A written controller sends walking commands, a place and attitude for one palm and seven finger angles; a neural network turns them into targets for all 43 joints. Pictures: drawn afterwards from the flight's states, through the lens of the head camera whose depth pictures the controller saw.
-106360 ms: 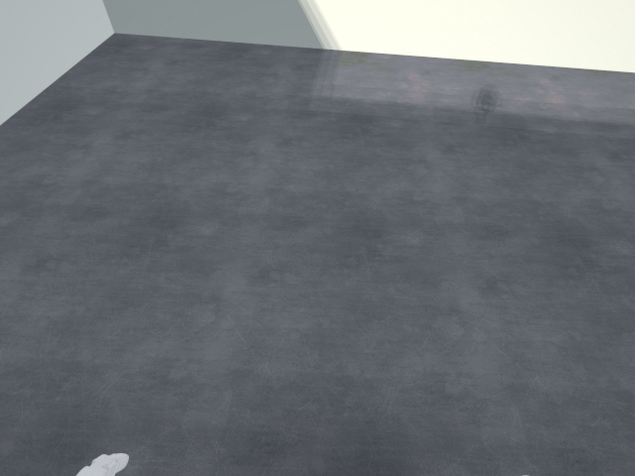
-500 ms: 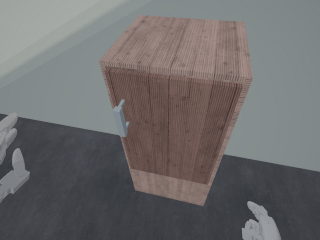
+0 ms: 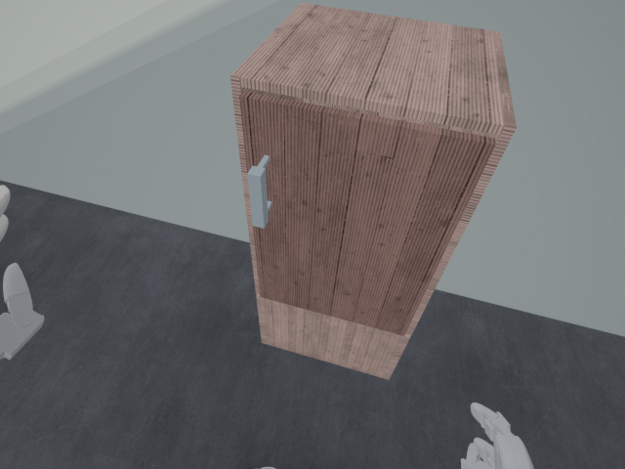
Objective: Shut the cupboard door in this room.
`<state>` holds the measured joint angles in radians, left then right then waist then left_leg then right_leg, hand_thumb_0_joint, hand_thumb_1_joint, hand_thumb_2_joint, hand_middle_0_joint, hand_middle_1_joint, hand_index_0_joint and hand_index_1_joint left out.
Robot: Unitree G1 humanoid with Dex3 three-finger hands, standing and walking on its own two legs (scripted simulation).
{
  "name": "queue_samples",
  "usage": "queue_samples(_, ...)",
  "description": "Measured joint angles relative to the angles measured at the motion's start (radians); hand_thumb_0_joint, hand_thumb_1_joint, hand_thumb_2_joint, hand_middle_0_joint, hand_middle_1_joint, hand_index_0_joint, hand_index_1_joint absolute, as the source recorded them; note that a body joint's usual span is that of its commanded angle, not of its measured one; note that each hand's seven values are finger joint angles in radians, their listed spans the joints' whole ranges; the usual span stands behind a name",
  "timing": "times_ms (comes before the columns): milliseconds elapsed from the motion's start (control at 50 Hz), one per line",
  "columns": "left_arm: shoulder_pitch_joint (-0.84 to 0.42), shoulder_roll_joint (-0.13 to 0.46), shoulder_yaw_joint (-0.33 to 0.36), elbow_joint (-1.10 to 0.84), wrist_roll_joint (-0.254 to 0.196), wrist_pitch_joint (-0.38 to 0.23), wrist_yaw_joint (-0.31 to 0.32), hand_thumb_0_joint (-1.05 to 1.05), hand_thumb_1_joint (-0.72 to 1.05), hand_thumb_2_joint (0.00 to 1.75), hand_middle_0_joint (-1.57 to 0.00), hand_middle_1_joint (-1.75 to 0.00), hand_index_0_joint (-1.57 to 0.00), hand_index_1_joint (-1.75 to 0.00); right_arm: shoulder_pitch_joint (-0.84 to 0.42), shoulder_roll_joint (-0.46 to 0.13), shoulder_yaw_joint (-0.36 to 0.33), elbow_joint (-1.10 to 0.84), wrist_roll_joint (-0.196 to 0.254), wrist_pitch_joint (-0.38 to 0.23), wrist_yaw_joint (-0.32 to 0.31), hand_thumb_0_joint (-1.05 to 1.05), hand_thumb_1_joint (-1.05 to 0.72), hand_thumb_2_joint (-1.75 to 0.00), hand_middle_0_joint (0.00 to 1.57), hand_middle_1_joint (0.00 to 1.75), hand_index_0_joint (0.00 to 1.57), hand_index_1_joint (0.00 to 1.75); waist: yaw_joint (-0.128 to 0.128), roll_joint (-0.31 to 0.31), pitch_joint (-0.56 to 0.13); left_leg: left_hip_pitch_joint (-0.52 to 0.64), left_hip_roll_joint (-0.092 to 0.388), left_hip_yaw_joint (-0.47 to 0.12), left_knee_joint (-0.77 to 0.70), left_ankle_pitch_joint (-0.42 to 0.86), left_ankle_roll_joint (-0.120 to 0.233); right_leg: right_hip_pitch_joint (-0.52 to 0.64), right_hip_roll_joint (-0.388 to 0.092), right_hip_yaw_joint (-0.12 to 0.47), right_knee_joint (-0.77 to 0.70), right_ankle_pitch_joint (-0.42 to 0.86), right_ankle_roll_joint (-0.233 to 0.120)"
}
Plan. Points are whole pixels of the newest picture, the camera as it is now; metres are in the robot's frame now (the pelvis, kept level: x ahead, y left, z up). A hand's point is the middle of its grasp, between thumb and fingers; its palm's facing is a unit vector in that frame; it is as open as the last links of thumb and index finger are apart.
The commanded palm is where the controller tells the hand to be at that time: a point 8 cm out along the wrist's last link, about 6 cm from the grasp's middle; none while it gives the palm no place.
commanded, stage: step back with the hand held close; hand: left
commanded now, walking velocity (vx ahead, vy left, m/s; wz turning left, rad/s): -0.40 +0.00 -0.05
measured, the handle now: (262, 191) +0.58 +0.13 +0.00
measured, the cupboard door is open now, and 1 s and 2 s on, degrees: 0 0 0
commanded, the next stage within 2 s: stop stepping back and stand still in 0.58 s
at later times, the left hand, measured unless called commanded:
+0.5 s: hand out of the picture +0.14 +0.27 +0.18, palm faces +0.39 -0.83 -0.40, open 7.4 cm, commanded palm +0.08 +0.30 +0.19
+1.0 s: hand out of the picture +0.01 +0.30 +0.19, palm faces +0.33 -0.84 -0.43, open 7.4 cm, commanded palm -0.04 +0.35 +0.19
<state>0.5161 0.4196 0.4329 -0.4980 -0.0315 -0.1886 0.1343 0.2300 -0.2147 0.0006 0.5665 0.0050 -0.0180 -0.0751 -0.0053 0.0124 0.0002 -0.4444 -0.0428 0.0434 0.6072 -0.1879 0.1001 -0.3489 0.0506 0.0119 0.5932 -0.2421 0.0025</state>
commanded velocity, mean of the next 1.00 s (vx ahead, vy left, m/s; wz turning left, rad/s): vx -0.20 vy -0.02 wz -0.02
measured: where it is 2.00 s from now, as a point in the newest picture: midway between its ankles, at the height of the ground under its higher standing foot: outside the picture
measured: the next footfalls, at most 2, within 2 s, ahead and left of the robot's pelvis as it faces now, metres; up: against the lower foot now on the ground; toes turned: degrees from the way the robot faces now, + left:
right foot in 0.48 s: -0.15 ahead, -0.14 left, +0.00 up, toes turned -1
left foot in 0.76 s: +0.07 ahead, +0.07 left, +0.00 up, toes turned -3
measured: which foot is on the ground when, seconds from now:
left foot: down 0.00-0.68, up 0.70-0.74, down 0.76-0.94, up 0.96-1.00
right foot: down 0.00-0.22, up 0.24-0.46, down 0.48-1.00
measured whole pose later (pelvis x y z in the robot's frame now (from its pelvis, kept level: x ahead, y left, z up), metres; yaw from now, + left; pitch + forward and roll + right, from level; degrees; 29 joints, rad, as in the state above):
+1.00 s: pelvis -0.19 +0.05 +0.00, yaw -2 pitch -1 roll -3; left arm 0.59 0.49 0.46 -0.64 -0.07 -0.17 0.12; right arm 0.26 -0.17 0.00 0.62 -0.01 -0.09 -0.02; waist -0.03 -0.05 -0.01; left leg -0.60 -0.05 0.03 0.77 -0.30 -0.04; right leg -0.21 0.08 -0.03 0.55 -0.37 -0.08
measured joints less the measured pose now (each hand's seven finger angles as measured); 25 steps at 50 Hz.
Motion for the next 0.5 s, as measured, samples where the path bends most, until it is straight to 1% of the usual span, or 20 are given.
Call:
queue_samples(80, 0.014, -0.004, 0.0, -0.022, -0.002, -0.007, 0.006, 0.01, 0.88, 0.9, -0.21, -0.31, -0.21, -0.3, -0.002, 0.002, -0.006, 0.012, -0.003, 0.002, 0.012, 0.02, -0.9, -0.89, 0.2, 0.3, 0.21, 0.3, 0.004, -0.006, -0.002, -0.034, 0.009, 0.009, 0.037, -0.059, -0.016, -0.026, 0.0, -0.002, 0.012, 0.007, -0.002)
queue_samples(120, 0.016, -0.005, -0.009, -0.039, -0.004, -0.012, 0.012, 0.01, 0.88, 0.9, -0.21, -0.31, -0.21, -0.3, -0.003, 0.0, -0.009, 0.02, -0.005, 0.001, 0.015, 0.02, -0.9, -0.89, 0.2, 0.3, 0.21, 0.3, 0.003, -0.011, -0.003, -0.044, 0.01, 0.01, 0.039, -0.058, -0.026, -0.033, -0.001, -0.004, 0.01, 0.015, -0.002)
queue_samples(160, 0.017, -0.001, -0.015, -0.052, -0.005, -0.02, 0.018, 0.01, 0.88, 0.9, -0.21, -0.31, -0.21, -0.3, -0.005, -0.002, -0.011, 0.028, -0.007, 0.002, 0.015, 0.02, -0.9, -0.89, 0.2, 0.3, 0.21, 0.3, 0.0, -0.015, -0.005, -0.051, 0.012, 0.011, 0.038, -0.048, -0.029, -0.038, -0.002, -0.007, 0.005, 0.023, 0.001)
queue_samples(200, 0.02, 0.008, -0.013, -0.057, -0.004, -0.028, 0.023, 0.01, 0.88, 0.9, -0.21, -0.31, -0.21, -0.3, -0.009, -0.002, -0.012, 0.032, -0.006, 0.002, 0.012, 0.02, -0.9, -0.89, 0.2, 0.3, 0.21, 0.3, -0.005, -0.018, -0.005, -0.055, 0.016, 0.014, 0.03, -0.023, -0.02, -0.041, 0.0, -0.008, -0.001, 0.032, 0.004)
queue_samples(260, 0.009, 0.024, 0.006, -0.047, 0.001, -0.038, 0.019, 0.01, 0.88, 0.9, -0.21, -0.31, -0.21, -0.3, -0.015, -0.001, -0.015, 0.029, -0.008, -0.01, 0.002, 0.02, -0.9, -0.89, 0.2, 0.3, 0.21, 0.3, -0.017, -0.009, 0.002, -0.058, 0.031, 0.015, 0.013, 0.04, 0.012, -0.051, 0.024, 0.006, 0.054, -0.024, 0.008)
queue_samples(300, -0.006, 0.039, 0.021, -0.039, 0.0, -0.037, 0.011, 0.01, 0.88, 0.9, -0.21, -0.31, -0.22, -0.3, -0.015, 0.006, -0.021, 0.034, -0.014, -0.022, 0.0, 0.02, -0.9, -0.89, 0.2, 0.3, 0.21, 0.3, -0.023, 0.002, -0.002, -0.065, 0.042, 0.005, -0.002, 0.088, 0.018, -0.035, 0.045, 0.015, 0.135, -0.075, 0.007)
queue_samples(340, -0.009, 0.044, 0.037, -0.035, -0.006, -0.042, 0.005, 0.01, 0.88, 0.9, -0.21, -0.31, -0.22, -0.3, -0.015, 0.016, -0.024, 0.043, -0.016, -0.031, 0.006, 0.02, -0.9, -0.89, 0.2, 0.3, 0.21, 0.3, -0.017, 0.003, -0.019, -0.077, 0.051, 0.002, -0.023, 0.099, 0.017, 0.006, 0.053, 0.014, 0.175, -0.133, 0.001)
queue_samples(360, -0.005, 0.042, 0.044, -0.036, -0.011, -0.043, 0.004, 0.01, 0.88, 0.9, -0.21, -0.31, -0.22, -0.3, -0.017, 0.021, -0.023, 0.046, -0.018, -0.037, 0.01, 0.02, -0.9, -0.89, 0.2, 0.3, 0.21, 0.3, -0.011, 0.003, -0.03, -0.083, 0.057, 0.003, -0.04, 0.111, 0.015, 0.036, 0.054, 0.009, 0.166, -0.155, -0.002)
queue_samples(400, 0.007, 0.034, 0.048, -0.046, -0.025, -0.047, 0.004, 0.01, 0.88, 0.9, -0.21, -0.31, -0.21, -0.3, -0.023, 0.03, -0.017, 0.051, -0.021, -0.053, 0.018, 0.02, -0.9, -0.89, 0.2, 0.3, 0.21, 0.3, 0.003, -0.003, -0.052, -0.098, 0.067, 0.014, -0.086, 0.149, 0.007, 0.107, 0.046, -0.002, 0.091, -0.197, -0.008)
queue_samples(440, 0.015, 0.027, 0.043, -0.059, -0.038, -0.056, 0.003, 0.01, 0.88, 0.9, -0.21, -0.31, -0.21, -0.3, -0.039, 0.04, -0.007, 0.055, -0.024, -0.069, 0.027, 0.01, -0.9, -0.89, 0.2, 0.3, 0.21, 0.3, 0.02, -0.018, -0.067, -0.116, 0.074, 0.033, -0.134, 0.185, -0.007, 0.178, 0.03, -0.005, -0.039, -0.202, -0.02)
queue_samples(460, 0.018, 0.029, 0.043, -0.067, -0.04, -0.061, 0.003, 0.01, 0.88, 0.9, -0.21, -0.31, -0.21, -0.3, -0.051, 0.045, -0.002, 0.055, -0.028, -0.074, 0.032, 0.01, -0.9, -0.89, 0.2, 0.3, 0.21, 0.3, 0.028, -0.032, -0.069, -0.127, 0.076, 0.049, -0.153, 0.204, -0.015, 0.209, 0.018, 0.003, -0.107, -0.185, -0.028)
queue_samples(480, 0.016, 0.033, 0.04, -0.075, -0.041, -0.067, 0.004, 0.01, 0.89, 0.9, -0.21, -0.3, -0.21, -0.3, -0.066, 0.048, 0.003, 0.054, -0.03, -0.078, 0.035, 0.01, -0.9, -0.89, 0.2, 0.3, 0.21, 0.3, 0.037, -0.046, -0.066, -0.142, 0.079, 0.067, -0.162, 0.221, -0.019, 0.227, 0.004, 0.014, -0.161, -0.172, -0.027)
queue_samples(500, -0.001, 0.024, 0.024, -0.074, -0.038, -0.073, 0.001, 0.01, 0.89, 0.9, -0.21, -0.3, -0.21, -0.3, -0.086, 0.046, 0.005, 0.062, -0.031, -0.081, 0.036, 0.01, -0.9, -0.89, 0.2, 0.3, 0.21, 0.3, 0.041, -0.032, -0.051, -0.148, 0.095, 0.067, -0.167, 0.236, -0.023, 0.222, 0.015, 0.015, -0.174, -0.159, -0.007)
